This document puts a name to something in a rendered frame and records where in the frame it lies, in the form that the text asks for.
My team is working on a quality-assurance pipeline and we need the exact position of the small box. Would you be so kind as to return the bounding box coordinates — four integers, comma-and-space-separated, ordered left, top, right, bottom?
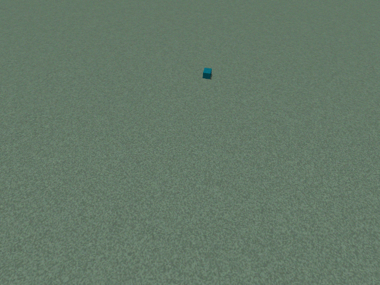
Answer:
202, 68, 212, 79

